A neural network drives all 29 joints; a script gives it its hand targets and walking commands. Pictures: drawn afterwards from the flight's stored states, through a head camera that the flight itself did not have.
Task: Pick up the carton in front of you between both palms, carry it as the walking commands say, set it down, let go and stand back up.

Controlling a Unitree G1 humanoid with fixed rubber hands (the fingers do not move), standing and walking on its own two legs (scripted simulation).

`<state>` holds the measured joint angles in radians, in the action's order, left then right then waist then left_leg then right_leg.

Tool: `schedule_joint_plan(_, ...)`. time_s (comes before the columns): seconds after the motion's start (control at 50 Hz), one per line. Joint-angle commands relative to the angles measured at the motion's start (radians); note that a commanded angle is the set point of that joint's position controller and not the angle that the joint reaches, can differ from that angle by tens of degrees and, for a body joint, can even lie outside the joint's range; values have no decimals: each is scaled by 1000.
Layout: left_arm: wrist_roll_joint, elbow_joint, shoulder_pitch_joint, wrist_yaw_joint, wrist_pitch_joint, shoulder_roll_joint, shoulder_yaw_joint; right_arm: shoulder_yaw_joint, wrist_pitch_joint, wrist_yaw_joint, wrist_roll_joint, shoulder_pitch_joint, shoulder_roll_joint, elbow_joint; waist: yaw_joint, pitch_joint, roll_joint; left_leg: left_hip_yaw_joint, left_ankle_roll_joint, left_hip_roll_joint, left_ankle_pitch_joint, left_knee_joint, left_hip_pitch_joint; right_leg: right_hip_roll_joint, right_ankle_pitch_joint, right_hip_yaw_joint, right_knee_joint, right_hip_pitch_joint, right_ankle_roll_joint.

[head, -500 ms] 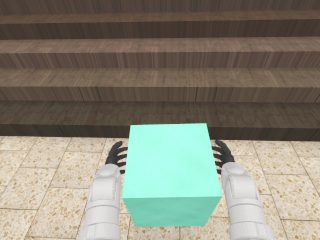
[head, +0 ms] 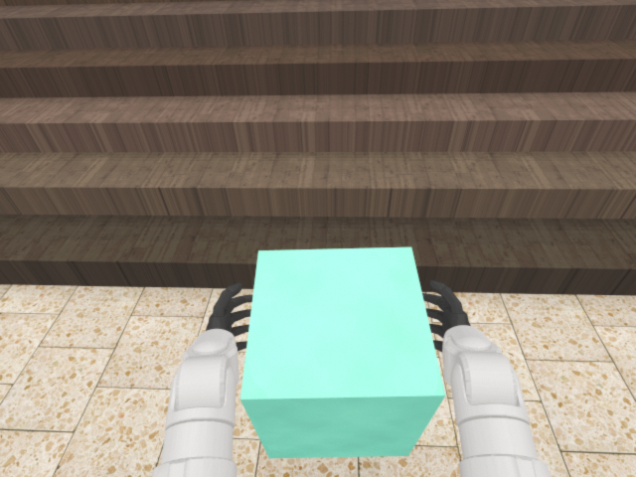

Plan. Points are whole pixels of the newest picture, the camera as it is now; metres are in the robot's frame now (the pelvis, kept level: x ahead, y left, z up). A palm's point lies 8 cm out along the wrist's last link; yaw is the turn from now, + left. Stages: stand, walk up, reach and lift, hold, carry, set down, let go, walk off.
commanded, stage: hold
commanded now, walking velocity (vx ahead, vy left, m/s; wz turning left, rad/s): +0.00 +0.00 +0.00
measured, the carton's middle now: (336, 358) +0.30 +0.00 -0.03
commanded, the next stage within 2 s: carry in 0.24 s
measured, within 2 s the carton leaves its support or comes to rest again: neither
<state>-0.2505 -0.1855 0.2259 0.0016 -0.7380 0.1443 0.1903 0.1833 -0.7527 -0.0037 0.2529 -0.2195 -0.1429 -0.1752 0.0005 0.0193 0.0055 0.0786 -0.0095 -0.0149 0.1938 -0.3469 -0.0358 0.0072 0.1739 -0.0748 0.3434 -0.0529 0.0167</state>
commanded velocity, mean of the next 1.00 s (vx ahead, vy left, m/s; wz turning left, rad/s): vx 0.40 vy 0.00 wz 0.00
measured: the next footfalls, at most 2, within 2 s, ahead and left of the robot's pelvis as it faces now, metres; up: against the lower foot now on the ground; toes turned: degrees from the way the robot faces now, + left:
right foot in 0.64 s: +0.16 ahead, -0.10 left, +0.00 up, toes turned -9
left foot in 0.98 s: +0.41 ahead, +0.15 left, +0.00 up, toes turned +14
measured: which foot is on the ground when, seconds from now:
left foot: down 0.00-0.66, up 0.68-0.96, down 0.98-1.00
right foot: down 0.00-0.42, up 0.44-0.62, down 0.64-1.00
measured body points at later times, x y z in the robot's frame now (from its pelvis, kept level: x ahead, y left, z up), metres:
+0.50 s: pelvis +0.03 +0.02 -0.01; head -0.02 +0.02 +0.44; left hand +0.32 +0.18 +0.06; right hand +0.33 -0.12 +0.07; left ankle +0.01 +0.13 -0.75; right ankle +0.02 -0.12 -0.73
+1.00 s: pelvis +0.27 +0.05 -0.02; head +0.25 +0.06 +0.42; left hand +0.54 +0.22 +0.07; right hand +0.56 -0.08 +0.07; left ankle +0.37 +0.14 -0.75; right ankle +0.12 -0.09 -0.74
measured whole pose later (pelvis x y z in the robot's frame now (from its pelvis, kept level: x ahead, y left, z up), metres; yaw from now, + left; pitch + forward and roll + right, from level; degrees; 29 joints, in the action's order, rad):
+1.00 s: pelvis +0.27 +0.05 -0.02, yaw +2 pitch +4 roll +0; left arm -0.10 0.36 0.18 -0.10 -1.24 0.13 0.11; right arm 0.12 -1.23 0.09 0.10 -0.18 -0.14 0.35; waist 0.03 -0.13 -0.04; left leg -0.23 0.05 0.06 0.11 -0.53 -0.48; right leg -0.12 0.48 0.17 0.51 -0.06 0.06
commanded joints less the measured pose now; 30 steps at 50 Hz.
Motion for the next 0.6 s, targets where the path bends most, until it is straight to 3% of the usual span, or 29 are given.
schedule_joint_plan(0.0,219,20,429,221,4,879,-504,-504,19,-219,-225,-455,-864,38,-2,-157,-2,-8,1,-79,-122,59,-8,90,-107,13,-44,56,-8)
schedule_joint_plan(0.2,228,1,548,234,18,913,-510,-517,30,-231,-236,-574,-904,21,1,-202,0,-13,6,-78,-44,37,-23,85,-36,18,-22,43,-9)
schedule_joint_plan(0.22,245,6,580,234,10,910,-520,-517,22,-229,-247,-604,-903,20,-1,-284,-40,-3,18,106,112,-36,-121,-101,135,10,32,-38,-15)
schedule_joint_plan(0.26,254,31,577,226,0,903,-530,-544,17,-225,-270,-621,-904,52,5,-247,-62,-5,15,56,455,-60,-239,-101,546,-47,-30,-136,-36)
schedule_joint_plan(0.28,260,52,584,220,-6,905,-544,-560,11,-223,-283,-633,-902,67,7,-229,-82,-28,6,43,476,-105,-297,-122,606,-78,-48,-143,-51)
schedule_joint_plan(0.32,274,70,559,207,-28,902,-568,-586,-10,-217,-309,-634,-895,90,10,-257,-140,-117,-10,0,249,-256,-319,-191,516,-164,-83,-132,-96)
schedule_joint_plan(0.34,276,77,533,197,-45,890,-583,-607,-28,-216,-326,-623,-893,103,8,-284,-151,-142,-8,-3,199,-255,-288,-212,468,-177,-84,-154,-114)
schedule_joint_plan(0.38,309,160,544,180,-92,869,-636,-660,-73,-212,-375,-626,-896,154,3,-330,-110,-162,9,-9,221,-121,-169,-169,469,-83,-29,-234,-100)
schedule_joint_plan(0.4,337,202,572,175,-122,857,-668,-672,-101,-207,-393,-630,-878,172,0,-314,-48,-81,25,40,310,-42,-135,-121,491,-9,50,-304,-73)
schedule_joint_plan(0.42,365,232,600,172,-154,852,-691,-676,-129,-201,-405,-616,-857,179,-14,-282,130,151,74,185,467,77,-90,-56,440,90,252,-429,-28)
schedule_joint_plan(0.44,391,244,612,168,-189,852,-709,-680,-158,-192,-408,-592,-842,186,-24,-227,252,363,139,312,549,186,-18,-1,346,176,423,-593,-2)
schedule_joint_plan(0.46,422,262,627,168,-222,853,-727,-680,-190,-181,-414,-574,-825,216,-28,-177,229,444,192,363,475,211,-9,-46,329,157,434,-662,-8)
schedule_joint_plan(0.48,457,280,630,170,-251,874,-752,-684,-221,-170,-426,-582,-813,267,-26,-187,174,403,205,355,350,183,-2,-64,324,146,407,-652,-12)
schedule_joint_plan(0.5,483,291,611,170,-276,885,-767,-699,-251,-159,-446,-581,-812,311,-25,-233,148,307,194,331,252,150,21,-60,310,156,352,-611,-12)
schedule_joint_plan(0.54,525,332,584,166,-316,899,-792,-734,-298,-149,-482,-564,-822,385,-28,-301,161,147,154,264,125,113,14,-10,208,213,241,-484,-1)
schedule_joint_plan(0.58,547,374,529,159,-353,907,-801,-755,-341,-147,-508,-524,-830,438,-20,-331,159,31,130,214,105,57,-45,16,105,277,81,-316,5)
